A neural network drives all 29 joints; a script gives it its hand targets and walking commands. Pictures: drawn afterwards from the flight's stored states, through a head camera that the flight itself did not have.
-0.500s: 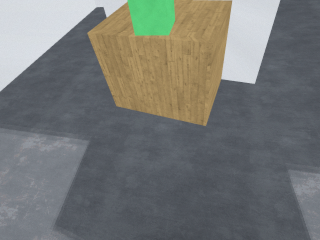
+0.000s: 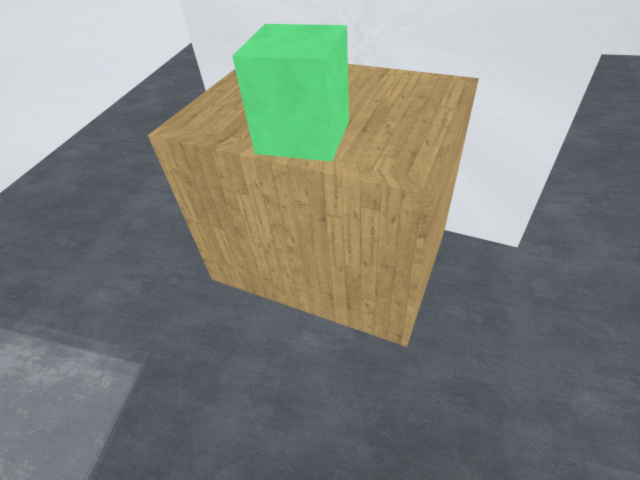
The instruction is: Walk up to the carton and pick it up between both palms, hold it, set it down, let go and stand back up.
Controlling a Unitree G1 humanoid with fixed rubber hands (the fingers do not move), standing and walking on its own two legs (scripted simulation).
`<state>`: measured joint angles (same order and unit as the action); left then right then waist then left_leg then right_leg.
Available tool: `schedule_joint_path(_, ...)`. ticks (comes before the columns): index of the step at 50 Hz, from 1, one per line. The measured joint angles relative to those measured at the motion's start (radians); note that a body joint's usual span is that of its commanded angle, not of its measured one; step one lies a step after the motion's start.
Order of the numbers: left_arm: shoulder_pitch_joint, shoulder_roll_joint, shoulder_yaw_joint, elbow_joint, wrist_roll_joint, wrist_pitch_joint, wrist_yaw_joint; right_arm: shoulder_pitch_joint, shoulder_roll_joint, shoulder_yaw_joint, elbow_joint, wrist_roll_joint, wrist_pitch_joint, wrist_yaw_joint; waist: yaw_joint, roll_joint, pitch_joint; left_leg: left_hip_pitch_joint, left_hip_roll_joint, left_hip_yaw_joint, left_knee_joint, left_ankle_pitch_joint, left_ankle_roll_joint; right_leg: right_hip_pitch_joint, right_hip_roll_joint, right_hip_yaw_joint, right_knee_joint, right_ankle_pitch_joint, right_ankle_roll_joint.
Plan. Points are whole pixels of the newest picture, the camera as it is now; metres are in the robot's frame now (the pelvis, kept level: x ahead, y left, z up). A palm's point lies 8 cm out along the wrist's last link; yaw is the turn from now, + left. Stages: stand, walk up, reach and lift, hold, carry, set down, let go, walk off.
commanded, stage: walk up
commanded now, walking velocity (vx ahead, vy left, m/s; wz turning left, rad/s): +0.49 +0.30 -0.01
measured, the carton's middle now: (298, 92) +1.00 +0.06 +0.03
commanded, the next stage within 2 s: none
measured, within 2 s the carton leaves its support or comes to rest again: neither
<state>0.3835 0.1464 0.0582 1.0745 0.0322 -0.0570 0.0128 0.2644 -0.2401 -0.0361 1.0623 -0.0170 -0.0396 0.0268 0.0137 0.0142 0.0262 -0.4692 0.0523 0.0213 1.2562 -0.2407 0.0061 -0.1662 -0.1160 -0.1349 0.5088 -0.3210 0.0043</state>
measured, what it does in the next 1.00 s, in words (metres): walks ahead: left foot, then right foot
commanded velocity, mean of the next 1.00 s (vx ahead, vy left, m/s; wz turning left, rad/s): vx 0.42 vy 0.11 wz -0.03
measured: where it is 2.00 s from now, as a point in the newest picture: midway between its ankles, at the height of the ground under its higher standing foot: (316, 403)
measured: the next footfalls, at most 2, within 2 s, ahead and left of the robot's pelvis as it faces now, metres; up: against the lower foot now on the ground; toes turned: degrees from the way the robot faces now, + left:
left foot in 0.28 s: +0.36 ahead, +0.20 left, +0.00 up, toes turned +11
right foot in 0.82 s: +0.61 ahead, -0.06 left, +0.00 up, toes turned -11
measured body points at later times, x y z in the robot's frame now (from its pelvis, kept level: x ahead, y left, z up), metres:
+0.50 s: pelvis +0.29 +0.11 -0.01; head +0.31 +0.10 +0.44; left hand +0.37 +0.35 -0.15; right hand +0.28 -0.13 -0.17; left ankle +0.32 +0.20 -0.74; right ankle +0.25 -0.02 -0.65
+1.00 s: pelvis +0.50 +0.03 +0.00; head +0.54 +0.00 +0.44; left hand +0.55 +0.27 -0.14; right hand +0.48 -0.20 -0.18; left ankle +0.43 +0.19 -0.65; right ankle +0.57 -0.05 -0.74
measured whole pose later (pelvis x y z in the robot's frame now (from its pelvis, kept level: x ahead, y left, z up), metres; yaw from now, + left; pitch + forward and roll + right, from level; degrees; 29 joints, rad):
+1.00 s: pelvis +0.50 +0.03 +0.00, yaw -1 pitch -2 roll +3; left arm 0.21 0.14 0.06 1.00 0.02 -0.04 0.02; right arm 0.28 -0.20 -0.06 1.10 -0.01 -0.02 0.00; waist 0.00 0.04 0.14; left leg -0.37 0.05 0.04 1.14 -0.39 -0.03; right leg -0.30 -0.07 -0.16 0.50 -0.17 -0.06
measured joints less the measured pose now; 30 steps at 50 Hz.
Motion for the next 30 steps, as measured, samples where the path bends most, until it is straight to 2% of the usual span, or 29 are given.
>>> schedule_joint_path(4,0.132,-0.009,0.005,0.071,-0.001,-0.009,-0.002,-0.109,-0.030,0.006,-0.068,-0.005,0.019,0.018,0.024,0.029,0.007,-0.143,0.038,-0.019,-0.084,0.096,-0.021,0.114,0.000,-0.015,-0.077,-0.026,0.025)
schedule_joint_path(8,0.222,-0.008,0.007,0.097,-0.001,-0.012,-0.004,-0.175,-0.016,0.018,-0.105,-0.002,0.035,0.038,0.047,0.041,0.000,-0.183,0.074,0.040,-0.338,0.190,-0.025,0.223,-0.003,-0.042,-0.148,-0.066,0.061)
schedule_joint_path(11,0.244,-0.013,0.002,0.093,0.002,-0.012,-0.010,-0.214,0.015,0.027,-0.123,-0.006,0.024,0.043,0.076,0.025,0.009,-0.129,0.072,0.092,-0.570,0.165,-0.019,0.283,-0.014,-0.042,-0.178,-0.104,0.093)
schedule_joint_path(13,0.249,-0.022,-0.001,0.087,0.000,-0.012,-0.014,-0.228,0.031,0.028,-0.128,-0.011,0.000,0.037,0.085,0.010,0.016,-0.066,0.054,0.126,-0.657,0.128,-0.007,0.298,-0.035,-0.029,-0.136,-0.159,0.115)
schedule_joint_path(14,0.244,-0.025,-0.003,0.085,-0.002,-0.009,-0.017,-0.228,0.039,0.023,-0.128,-0.016,-0.016,0.030,0.074,0.002,0.021,-0.047,0.041,0.140,-0.666,0.161,0.011,0.286,-0.053,-0.024,-0.064,-0.201,0.110)
schedule_joint_path(15,0.218,-0.022,-0.004,0.084,-0.006,-0.002,-0.019,-0.226,0.052,0.015,-0.122,-0.021,-0.028,0.021,0.061,-0.021,0.037,-0.059,0.023,0.150,-0.606,0.146,0.028,0.250,-0.080,-0.004,0.060,-0.237,0.086)
schedule_joint_path(16,0.185,-0.021,-0.004,0.072,-0.013,0.006,-0.022,-0.219,0.060,0.011,-0.118,-0.024,-0.036,0.012,0.055,-0.030,0.051,-0.069,0.019,0.156,-0.545,0.093,0.039,0.184,-0.077,0.045,0.225,-0.235,0.058)
schedule_joint_path(18,0.108,-0.015,-0.001,0.033,-0.027,0.014,-0.023,-0.186,0.068,0.008,-0.091,-0.011,-0.033,-0.003,0.038,-0.030,0.068,-0.039,0.017,0.161,-0.512,0.006,0.048,0.043,-0.031,0.118,0.527,-0.193,0.019)
schedule_joint_path(21,-0.016,0.010,0.010,-0.030,-0.022,0.001,-0.025,-0.100,0.072,0.005,-0.038,0.000,-0.023,-0.020,0.000,-0.043,0.065,0.074,-0.016,0.178,-0.607,-0.003,0.047,-0.138,-0.003,0.135,0.743,-0.070,-0.015)
schedule_joint_path(24,-0.139,0.037,0.019,-0.093,-0.011,-0.007,-0.021,-0.010,0.068,0.005,0.008,-0.006,-0.029,-0.026,-0.040,-0.049,0.052,0.187,-0.046,0.193,-0.719,0.006,0.055,-0.288,0.002,0.128,0.758,-0.012,-0.027)
schedule_joint_path(27,-0.249,0.062,0.027,-0.134,-0.006,0.002,-0.010,0.084,0.070,0.007,0.044,-0.017,-0.044,-0.018,-0.077,-0.047,0.036,0.273,-0.055,0.184,-0.784,-0.005,0.048,-0.387,0.010,0.121,0.704,0.011,-0.013)
schedule_joint_path(30,-0.324,0.067,0.026,-0.157,-0.004,0.023,-0.014,0.162,0.080,0.011,0.080,-0.019,-0.054,-0.015,-0.091,-0.042,0.016,0.352,-0.046,0.171,-0.847,-0.019,0.032,-0.438,0.002,0.115,0.583,0.082,0.006)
